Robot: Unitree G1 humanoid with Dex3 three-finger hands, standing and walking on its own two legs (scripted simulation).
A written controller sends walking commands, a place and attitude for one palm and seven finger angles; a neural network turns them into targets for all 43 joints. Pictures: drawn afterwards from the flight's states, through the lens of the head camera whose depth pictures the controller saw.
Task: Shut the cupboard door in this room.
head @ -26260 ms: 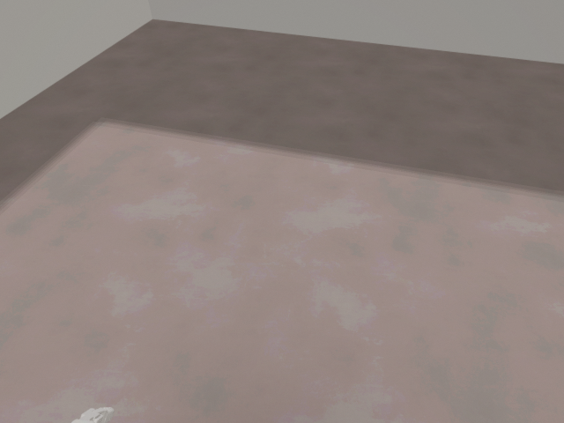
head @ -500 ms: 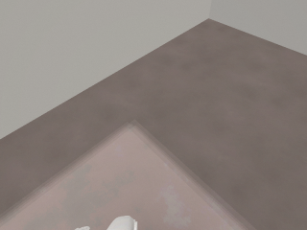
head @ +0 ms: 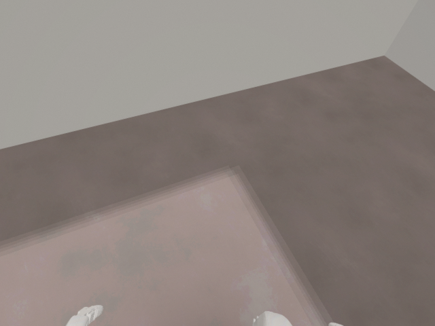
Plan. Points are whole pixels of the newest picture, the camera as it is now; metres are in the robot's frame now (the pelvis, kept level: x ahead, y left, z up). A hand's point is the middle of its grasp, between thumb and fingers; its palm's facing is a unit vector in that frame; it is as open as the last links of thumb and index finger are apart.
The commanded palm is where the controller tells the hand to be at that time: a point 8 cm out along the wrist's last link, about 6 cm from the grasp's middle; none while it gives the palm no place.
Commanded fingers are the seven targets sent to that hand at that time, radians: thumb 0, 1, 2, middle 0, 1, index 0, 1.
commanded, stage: walk to a spot facing it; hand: left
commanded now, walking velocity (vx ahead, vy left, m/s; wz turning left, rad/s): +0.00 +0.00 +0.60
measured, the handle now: out of the picture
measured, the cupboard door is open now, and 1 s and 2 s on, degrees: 78 78 78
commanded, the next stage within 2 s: none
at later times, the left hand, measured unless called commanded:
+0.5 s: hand out of the picture +0.00 +0.16 -0.15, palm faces +0.32 -0.91 -0.28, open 7.4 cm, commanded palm none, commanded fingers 0.00 0.90 0.90 -0.20 -0.30 -0.20 -0.30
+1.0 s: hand out of the picture +0.00 +0.27 -0.16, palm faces +0.57 -0.79 -0.22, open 7.4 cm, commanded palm none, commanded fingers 0.00 0.90 0.90 -0.20 -0.30 -0.20 -0.30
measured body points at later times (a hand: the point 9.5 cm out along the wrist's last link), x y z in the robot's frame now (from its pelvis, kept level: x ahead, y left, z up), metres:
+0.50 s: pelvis -0.01 -0.05 +0.00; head +0.03 -0.07 +0.45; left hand -0.01 +0.21 -0.13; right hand +0.12 -0.30 -0.16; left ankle -0.09 +0.09 -0.66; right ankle +0.02 -0.16 -0.74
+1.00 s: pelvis +0.05 +0.05 +0.00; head +0.06 +0.07 +0.45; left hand -0.03 +0.31 -0.14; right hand +0.20 -0.14 -0.14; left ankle -0.08 +0.08 -0.74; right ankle +0.21 -0.04 -0.67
